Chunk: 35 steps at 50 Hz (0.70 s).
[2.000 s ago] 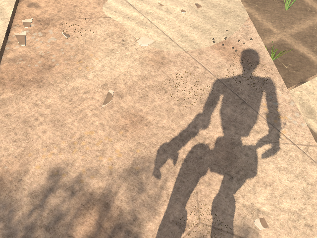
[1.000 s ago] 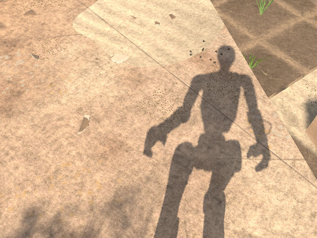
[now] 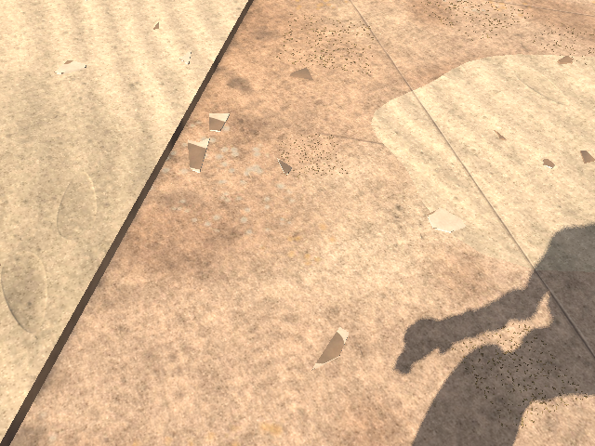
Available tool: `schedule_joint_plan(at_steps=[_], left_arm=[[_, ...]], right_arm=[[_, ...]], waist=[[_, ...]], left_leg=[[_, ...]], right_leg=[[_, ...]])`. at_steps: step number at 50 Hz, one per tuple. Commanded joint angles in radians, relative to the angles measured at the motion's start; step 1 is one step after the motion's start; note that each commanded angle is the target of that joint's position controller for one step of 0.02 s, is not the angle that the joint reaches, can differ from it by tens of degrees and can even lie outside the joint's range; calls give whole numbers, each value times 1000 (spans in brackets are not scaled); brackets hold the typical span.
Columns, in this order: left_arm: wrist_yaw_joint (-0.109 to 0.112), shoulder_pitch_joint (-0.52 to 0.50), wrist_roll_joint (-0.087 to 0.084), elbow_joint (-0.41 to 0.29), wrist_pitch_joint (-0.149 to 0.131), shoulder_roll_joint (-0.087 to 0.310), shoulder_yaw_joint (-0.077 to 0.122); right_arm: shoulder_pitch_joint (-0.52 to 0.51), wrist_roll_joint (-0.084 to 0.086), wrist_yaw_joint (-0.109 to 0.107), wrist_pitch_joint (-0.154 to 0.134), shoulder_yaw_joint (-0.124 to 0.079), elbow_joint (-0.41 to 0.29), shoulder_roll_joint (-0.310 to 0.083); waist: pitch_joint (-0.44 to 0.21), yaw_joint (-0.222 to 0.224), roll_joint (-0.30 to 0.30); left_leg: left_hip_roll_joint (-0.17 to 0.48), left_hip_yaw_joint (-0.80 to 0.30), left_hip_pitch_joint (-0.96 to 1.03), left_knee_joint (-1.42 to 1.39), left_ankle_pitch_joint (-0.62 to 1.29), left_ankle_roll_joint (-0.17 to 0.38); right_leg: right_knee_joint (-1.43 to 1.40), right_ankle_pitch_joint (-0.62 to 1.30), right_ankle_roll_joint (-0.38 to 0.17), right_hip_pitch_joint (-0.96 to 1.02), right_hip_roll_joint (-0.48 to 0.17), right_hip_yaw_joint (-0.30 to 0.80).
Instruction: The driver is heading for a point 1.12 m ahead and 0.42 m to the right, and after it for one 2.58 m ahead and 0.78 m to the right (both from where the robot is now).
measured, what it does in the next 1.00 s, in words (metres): walks ahead, turning right: right foot, then left foot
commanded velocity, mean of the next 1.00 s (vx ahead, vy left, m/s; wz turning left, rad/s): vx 0.50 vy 0.00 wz -0.49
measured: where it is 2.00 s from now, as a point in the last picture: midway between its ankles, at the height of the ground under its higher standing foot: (473, 275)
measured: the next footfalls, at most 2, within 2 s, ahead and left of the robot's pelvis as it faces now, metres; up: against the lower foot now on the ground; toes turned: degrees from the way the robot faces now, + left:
right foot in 0.22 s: +0.29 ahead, -0.10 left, +0.00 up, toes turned -9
left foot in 0.72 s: +0.64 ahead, -0.02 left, +0.00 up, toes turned -26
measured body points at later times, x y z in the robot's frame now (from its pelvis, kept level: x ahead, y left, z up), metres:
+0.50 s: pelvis +0.29 -0.05 +0.00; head +0.32 -0.07 +0.45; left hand +0.38 +0.22 -0.12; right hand +0.39 -0.33 -0.11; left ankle +0.45 +0.10 -0.67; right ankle +0.25 -0.09 -0.74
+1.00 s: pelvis +0.57 -0.09 +0.00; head +0.60 -0.09 +0.45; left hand +0.84 +0.06 -0.11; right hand +0.46 -0.35 -0.11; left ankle +0.60 +0.00 -0.74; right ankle +0.55 -0.23 -0.66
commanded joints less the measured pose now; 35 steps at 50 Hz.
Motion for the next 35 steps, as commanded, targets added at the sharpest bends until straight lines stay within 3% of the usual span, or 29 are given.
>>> schedule_joint_plan(at_steps=[1,4,6,8,9,10,11,12,13,14,15,16,17,19,21,26,31,33,35], left_arm=[[-6,-95,-6,-70,-16,45,7],[-14,-179,1,-97,-21,34,-4],[-17,-190,3,-108,-24,31,-8],[-9,-118,3,-92,-22,51,-1],[-4,-27,4,-67,-24,71,8],[2,108,8,-27,-31,103,22],[12,260,22,12,-37,144,43],[27,314,30,13,-29,276,82],[22,271,-15,8,-22,261,83],[25,203,-31,7,-18,232,80],[26,148,-27,-1,-15,177,67],[27,113,-23,-1,-17,139,57],[31,92,-26,-1,-21,118,49],[28,94,-27,0,-40,127,49],[28,115,-27,6,-48,158,58],[31,214,-32,23,-41,166,66],[45,267,-13,20,-34,183,72],[53,216,-9,0,-35,200,77],[45,157,-11,-15,-43,214,78]], right_arm=[[30,-5,-11,-23,-21,-25,-116],[61,-8,-27,-24,-12,5,-108],[63,-12,-38,-22,-9,23,-119],[51,-18,-52,-18,-13,33,-155],[38,-24,-59,-10,-18,34,-174],[23,-28,-61,-2,-22,30,-192],[-18,-20,-58,-3,-22,7,-201],[43,-2,-40,-15,0,-48,-103],[9,-11,-30,-22,-7,-68,-130],[-74,-19,-23,-33,-2,-93,-135],[-101,-11,-17,-43,1,-106,-139],[-104,-14,-16,-38,0,-102,-135],[-92,-30,-16,-17,2,-106,-128],[-69,-43,-9,21,9,-107,-103],[-114,-42,-5,33,12,-131,-94],[-325,-32,0,32,19,-202,-89],[-447,-19,3,14,25,-251,-105],[-386,-17,0,5,17,-241,-133],[-182,-15,-17,-9,-4,-178,-178]], waist=[[59,-23,99],[82,-44,89],[69,-34,94],[7,6,134],[-44,48,151],[-114,104,154],[-190,191,114],[-300,143,-118],[-362,123,-94],[-198,105,6],[-95,74,54],[-22,33,96],[2,0,92],[-15,-22,53],[-11,-18,31],[1,68,-14],[-5,113,-26],[-15,68,-36],[-98,-33,-9]], left_leg=[[280,-41,-29,-73,484,18],[303,3,52,-71,582,3],[317,38,104,-14,775,-14],[330,64,160,136,1118,-36],[337,73,167,272,1216,-42],[338,80,125,457,1174,-43],[313,108,-45,718,931,-46],[154,117,-427,1128,147,-85],[34,-57,-672,1314,-309,-91],[122,-134,-756,1270,-192,-80],[161,-112,-733,1187,-122,-82],[190,-103,-686,1107,-108,-91],[207,-100,-628,1051,-107,-111],[216,-74,-570,974,-97,-139],[219,-49,-583,880,-36,-162],[202,-35,-655,607,169,-185],[154,-50,-644,436,178,-160],[138,-72,-517,356,130,-135],[101,-57,-228,277,83,-97]], right_leg=[[-103,93,-16,-10,46,1],[-226,100,-42,-2,73,-56],[-298,50,-71,63,108,-103],[-313,-58,-111,171,174,-151],[-324,-110,-135,258,202,-154],[-370,-122,-164,406,219,-129],[-438,-112,-215,644,159,-28],[-410,-47,-365,973,-146,416],[-555,-10,-461,1063,-237,788],[-600,-68,-414,933,-199,624],[-638,-34,-372,781,-170,521],[-663,53,-328,655,-120,437],[-682,113,-303,562,-72,372],[-700,194,-289,491,-18,296],[-717,218,-279,463,17,261],[-690,235,-214,552,54,268],[-607,319,-201,682,15,345],[-562,338,-170,668,-2,379],[-366,456,-127,607,48,358]])
Velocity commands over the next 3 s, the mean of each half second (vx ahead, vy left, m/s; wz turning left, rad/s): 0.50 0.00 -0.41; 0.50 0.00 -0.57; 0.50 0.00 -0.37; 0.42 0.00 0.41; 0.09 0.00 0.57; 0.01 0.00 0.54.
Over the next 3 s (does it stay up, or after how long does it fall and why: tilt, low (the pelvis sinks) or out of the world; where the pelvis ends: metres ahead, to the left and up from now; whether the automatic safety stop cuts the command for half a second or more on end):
stays up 1.01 -0.49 0.00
